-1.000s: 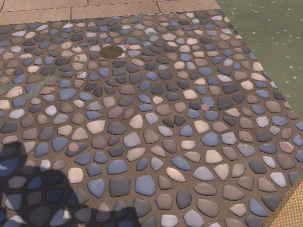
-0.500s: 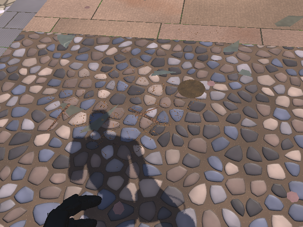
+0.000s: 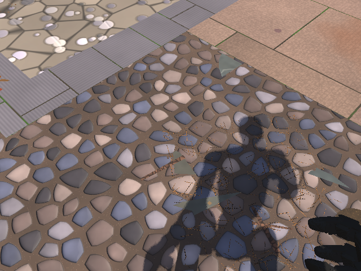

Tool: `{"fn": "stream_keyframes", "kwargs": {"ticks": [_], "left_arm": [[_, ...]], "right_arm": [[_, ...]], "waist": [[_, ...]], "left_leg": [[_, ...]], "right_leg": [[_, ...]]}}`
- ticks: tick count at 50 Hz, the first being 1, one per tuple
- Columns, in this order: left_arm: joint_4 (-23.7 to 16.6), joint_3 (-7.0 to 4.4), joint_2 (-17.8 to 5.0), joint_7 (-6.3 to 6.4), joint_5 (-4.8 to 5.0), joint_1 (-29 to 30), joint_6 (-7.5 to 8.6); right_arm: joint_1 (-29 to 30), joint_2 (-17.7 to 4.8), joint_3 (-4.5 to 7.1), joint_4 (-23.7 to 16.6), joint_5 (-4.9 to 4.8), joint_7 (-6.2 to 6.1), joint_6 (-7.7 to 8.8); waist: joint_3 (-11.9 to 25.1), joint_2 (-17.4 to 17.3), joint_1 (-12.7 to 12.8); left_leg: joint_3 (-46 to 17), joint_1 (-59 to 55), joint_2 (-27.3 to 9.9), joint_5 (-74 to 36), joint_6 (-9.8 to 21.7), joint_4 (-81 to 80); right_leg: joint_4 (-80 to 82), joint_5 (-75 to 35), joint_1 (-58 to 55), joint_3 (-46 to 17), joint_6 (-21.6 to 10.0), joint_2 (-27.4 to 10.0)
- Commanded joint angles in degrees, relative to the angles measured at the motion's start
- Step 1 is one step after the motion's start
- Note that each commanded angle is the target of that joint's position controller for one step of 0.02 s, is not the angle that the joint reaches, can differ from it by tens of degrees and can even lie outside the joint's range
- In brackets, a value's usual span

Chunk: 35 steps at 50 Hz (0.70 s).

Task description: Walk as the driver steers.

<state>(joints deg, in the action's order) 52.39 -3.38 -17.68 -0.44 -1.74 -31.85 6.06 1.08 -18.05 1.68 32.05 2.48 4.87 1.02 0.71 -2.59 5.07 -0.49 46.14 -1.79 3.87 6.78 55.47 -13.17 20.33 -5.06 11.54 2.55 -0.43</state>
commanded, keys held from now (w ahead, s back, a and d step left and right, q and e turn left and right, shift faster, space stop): w+shift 0.16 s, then w+e+shift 0.10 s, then e+shift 0.74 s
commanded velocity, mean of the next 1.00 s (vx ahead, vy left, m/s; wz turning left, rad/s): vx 0.49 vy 0.00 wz -0.50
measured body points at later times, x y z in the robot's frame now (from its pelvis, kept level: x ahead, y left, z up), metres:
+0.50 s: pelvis +0.46 +0.01 -0.01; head +0.50 +0.01 +0.44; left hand +0.63 +0.24 -0.12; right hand +0.45 -0.27 -0.14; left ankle +0.27 +0.07 -0.71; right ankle +0.67 -0.06 -0.70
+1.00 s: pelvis +0.65 +0.02 +0.01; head +0.67 -0.01 +0.46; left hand +0.87 +0.26 -0.08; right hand +0.67 -0.31 -0.09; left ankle +0.80 +0.14 -0.68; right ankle +0.66 -0.04 -0.73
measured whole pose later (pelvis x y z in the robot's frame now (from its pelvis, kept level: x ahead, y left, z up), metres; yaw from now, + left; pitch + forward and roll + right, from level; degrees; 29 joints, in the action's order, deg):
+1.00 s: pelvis +0.65 +0.02 +0.01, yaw -33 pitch +1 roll +2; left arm 40.7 -6.2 -20.3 0.5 -0.4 -17.0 -3.3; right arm -5.1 -18.5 0.8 38.9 1.2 -2.1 -1.8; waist -2.9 -0.8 4.2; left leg -10.5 30.2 1.8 16.2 -2.5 47.5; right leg -24.2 5.4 15.8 -21.4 -5.5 15.1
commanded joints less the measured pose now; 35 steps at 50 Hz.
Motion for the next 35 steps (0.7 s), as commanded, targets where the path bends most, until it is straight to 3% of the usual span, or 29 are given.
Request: {"fn": "stream_keyframes", "kwargs": {"ticks": [1,3,4,5,6,7,8,9,10,11,12,13,14,15,17,19,20,22,24,25,26,27,28,29,30,31,33,35], "left_arm": [[-3.89,-0.09,-6.33,-0.03,0.27,4.95,1.35],[-2.72,-0.47,-9.8,0.75,0.19,2.37,0.56],[-2.28,-0.7,-11.77,1.27,0.03,2.13,-0.18],[-2.37,-0.92,-13.25,1.74,0.08,3.05,-0.99],[-3.27,-0.8,-12.98,1.94,0.49,5.05,-1.45],[-5.46,0.46,-5.64,1.16,-0.72,3.01,-1.46],[-9.31,1.03,-3.26,0.25,1.62,0.01,-0.97],[-10.76,0.2,-7.06,0.66,1.8,10.06,-0.5],[-11.24,0.73,-5.11,0.44,2.39,12.02,-0.19],[-10.11,1.11,-3.84,0.18,1.94,11.52,-0.53],[-8.83,1.2,-2.66,-0.28,1.28,9.67,-1.65],[-7.77,1.46,-1.5,-0.91,0.73,6.9,-2.87],[-7.13,1.27,-1.19,-1.27,0.49,6.99,-3.81],[-7.36,1.15,-0.62,-1.47,0.18,8.44,-4.38],[-9.73,1.17,0.14,-1.73,0.34,14.52,-4.24],[-10.77,1.96,1.72,-2.45,0.79,17.49,-3.33],[-10.67,2.2,2.06,-3.01,0.99,18.79,-2.94],[-9.65,1.93,1.27,-3.73,0.57,16.15,-2.87],[-7.29,0.38,-2.52,-3.52,-0.7,6.68,-3.49],[-5.21,-1.01,-5.42,-2.91,-1.26,-2.22,-3.74],[-3.95,-2.45,-7.86,-1.79,-0.68,-7.96,-3.73],[-4.0,-3.12,-11.22,-0.49,1.31,-3.92,-4.02],[-7.46,-3.95,-16.44,-0.44,0.36,1.78,-3.75],[-12.28,-4.36,-14.27,-0.1,1.41,9.13,-4.71],[-13.64,-3.37,-10.0,0.55,1.95,13.38,-5.83],[-13.33,-2.29,-6.51,0.67,2.13,14.68,-6.41],[-12.17,-2.07,-6.19,0.77,1.95,13.04,-6.21],[-11.76,-2.8,-8.52,0.47,1.28,12.08,-5.82]], "right_arm": [[4.19,0.1,-1.29,-3.52,-0.19,0.75,0.94],[2.48,-1.31,-0.94,-2.38,0.22,-0.12,1.25],[-2.73,-2.75,-0.33,-0.88,0.56,-0.77,1.45],[-13.29,-4.59,0.67,2.43,0.51,-1.56,1.6],[-24.1,-7.13,2.04,6.08,0.86,-2.59,1.73],[-26.12,-11.79,3.37,7.66,0.97,-3.82,1.65],[-25.01,-15.38,4.19,6.04,0.41,-4.26,1.41],[-25.65,-12.61,4.37,7.03,-0.06,-4.78,1.48],[-23.75,-10.39,3.86,8.98,-0.17,-5.14,2.21],[-21.69,-7.38,3.25,9.85,0.07,-4.93,3.14],[-19.37,-5.22,2.56,10.17,0.05,-4.96,3.9],[-18.93,-3.48,1.98,10.51,-0.37,-4.93,4.52],[-18.69,-1.44,1.31,11.26,-0.9,-4.82,5.2],[-18.88,-1.06,1.11,12.06,-1.68,-4.63,5.86],[-17.15,-1.16,0.91,12.42,-1.82,-4.4,6.69],[-14.2,-0.99,0.62,12.14,-2.29,-4.6,7.07],[-15.29,-1.54,0.66,12.27,-2.67,-4.97,7.38],[-16.71,-4.13,1.21,12.41,-3.31,-5.98,7.85],[-15.48,-6.88,2.19,11.63,-3.49,-7.29,7.04],[-13.13,-7.47,2.48,10.88,-3.23,-7.61,6.13],[-10.08,-7.08,2.83,10.77,-3.71,-7.31,5.09],[-11.12,-0.59,1.46,9.93,-1.96,-6.33,4.35],[-27.52,1.55,0.38,6.89,-2.55,-6.72,3.55],[-28.36,-1.5,-0.33,7.31,-0.92,-6.95,3.3],[-24.71,-3.91,0.05,7.4,-0.18,-6.89,2.6],[-18.94,-4.77,0.45,6.39,0.9,-6.94,1.87],[-15.78,-4.35,0.25,4.96,1.04,-7.25,-0.71],[-14.56,-2.34,-0.45,4.28,0.65,-7.65,-2.11]], "waist": [[-9.61,4.14,-4.13],[-5.87,7.6,-5.91],[-1.65,9.79,-9.17],[4.03,11.17,-14.31],[8.96,10.03,-19.83],[14.31,-0.19,-14.91],[23.57,-9.82,-10.51],[17.19,0.3,-13.82],[6.83,1.4,-11.28],[1.49,5.53,-8.26],[-0.74,6.38,-5.24],[-1.28,2.69,-3.39],[-3.47,2.2,-2.26],[-5.57,1.56,-1.79],[-8.58,0.75,-1.51],[-7.79,-0.68,-1.25],[-6.35,-0.23,-2.47],[-2.14,-0.89,-2.12],[3.52,-2.97,1.93],[7.01,-2.97,6.48],[7.54,2.06,11.36],[1.5,15.47,6.16],[16.82,16.52,-4.57],[23.19,7.96,-4.05],[14.56,0.83,-5.49],[8.24,-4.17,-5.82],[2.38,-3.6,-6.12],[3.94,-2.61,-5.89]], "left_leg": [[6.18,-12.88,1.98,-2.86,2.24,-11.94],[9.26,-17.9,6.47,3.17,3.87,-15.0],[9.16,-24.03,8.35,7.18,4.81,-16.08],[7.58,-35.59,9.47,9.5,5.96,-18.41],[3.58,-51.05,7.5,8.04,7.36,-23.37],[-12.42,-64.92,-5.83,18.6,7.01,-20.7],[-45.29,-76.02,-19.1,24.14,13.68,-30.99],[-40.24,-71.49,-16.61,19.83,11.57,-35.75],[-30.9,-61.32,-15.76,12.0,10.72,-37.08],[-24.77,-51.51,-13.76,6.36,8.83,-38.71],[-18.89,-44.55,-11.4,4.99,6.51,-40.67],[-15.76,-39.22,-10.99,4.19,5.79,-42.87],[-12.23,-37.15,-10.51,-5.56,5.05,-43.83],[-7.76,-35.3,-10.07,-16.96,4.38,-44.51],[2.38,-32.48,-6.59,-35.5,1.72,-45.54],[10.6,-29.95,-1.94,-36.32,-0.99,-44.51],[11.92,-31.57,-1.67,-35.01,-1.65,-43.22],[12.88,-36.71,-3.24,-42.15,-3.65,-36.88],[12.64,-38.4,-5.32,-50.59,-6.03,-22.53],[11.55,-35.49,-6.09,-48.6,-6.85,-9.06],[12.84,-31.28,-0.7,-24.32,-8.31,14.47],[12.94,-15.69,9.48,31.19,-8.89,35.99],[-0.53,-7.91,9.01,30.82,-9.83,46.18],[-5.48,-7.71,6.18,23.99,-8.82,43.75],[-5.41,-7.81,4.06,22.22,-8.86,39.04],[-5.32,-7.81,2.11,22.3,-9.09,32.28],[-4.8,-12.57,0.22,21.23,-9.94,21.56],[-4.23,-15.6,0.1,18.68,-10.45,15.38]], "right_leg": [[12.54,-37.43,12.35,-1.8,-7.64,-12.74],[3.35,-67.77,3.49,-0.01,-7.62,-14.19],[-6.52,-78.09,1.04,0.36,-7.55,-15.13],[-19.65,-81.09,2.73,0.08,-7.69,-15.68],[-36.66,-72.11,11.44,0.8,-7.38,-13.94],[-57.58,-15.32,26.72,-1.16,-7.17,-8.07],[-75.27,8.82,44.97,-9.37,-5.89,-0.07],[-75.71,1.43,51.69,-15.29,-7.09,-2.02],[-72.11,-2.36,52.62,-15.01,-7.13,-3.31],[-67.33,-3.49,49.35,-15.55,-6.93,-5.22],[-64.09,-4.25,45.24,-16.53,-6.76,-6.48],[-61.73,-4.79,41.21,-16.94,-6.15,-7.24],[-59.89,-4.38,40.79,-16.91,-5.47,-7.3],[-57.32,-4.7,41.26,-16.06,-4.84,-7.01],[-49.47,-11.12,41.42,-12.17,-4.38,-5.12],[-34.94,-23.0,34.83,-7.04,-4.84,-2.67],[-28.46,-29.78,31.9,-4.61,-5.26,-0.99],[-23.15,-35.61,25.53,-1.64,-6.7,2.66],[-23.65,-31.11,15.13,-1.13,-8.73,6.66],[-23.77,-28.75,6.42,-3.74,-10.73,7.04],[-16.64,-35.01,1.48,-8.16,-14.6,3.83],[-20.0,-73.74,-1.31,-17.38,-15.38,-2.23],[-19.38,-94.7,-13.26,-40.62,-26.76,-16.45],[-11.68,-70.14,-11.42,-50.34,-29.23,-18.78],[-7.24,-46.74,-0.09,-49.18,-27.98,-15.84],[-4.29,-32.37,8.28,-45.74,-25.11,-11.89],[-3.45,-38.22,19.52,-39.44,-21.28,-8.38],[-5.31,-44.75,22.08,-36.03,-17.8,-5.03]]}}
